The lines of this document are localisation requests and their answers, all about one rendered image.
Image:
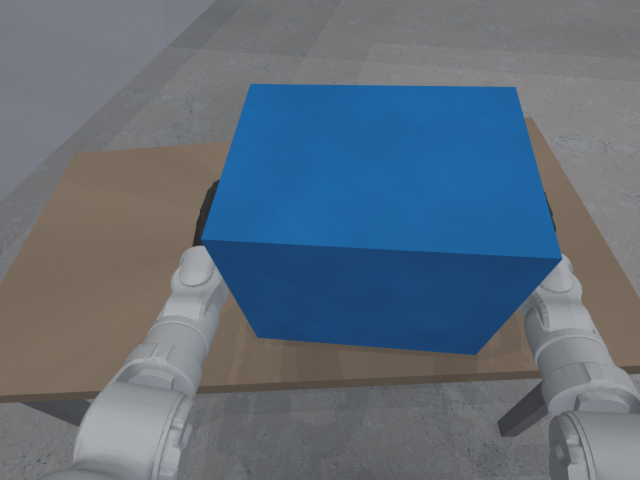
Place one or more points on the right robot upper arm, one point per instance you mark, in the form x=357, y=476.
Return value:
x=587, y=445

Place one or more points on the carton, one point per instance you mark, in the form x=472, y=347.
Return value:
x=405, y=217

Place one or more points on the left robot forearm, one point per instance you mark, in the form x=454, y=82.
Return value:
x=174, y=350

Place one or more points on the left robot upper arm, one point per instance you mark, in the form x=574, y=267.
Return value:
x=135, y=432

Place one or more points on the right robot forearm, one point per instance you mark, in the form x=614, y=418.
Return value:
x=577, y=371

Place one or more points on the left robot hand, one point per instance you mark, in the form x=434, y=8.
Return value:
x=204, y=212

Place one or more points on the table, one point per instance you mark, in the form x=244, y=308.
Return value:
x=95, y=272

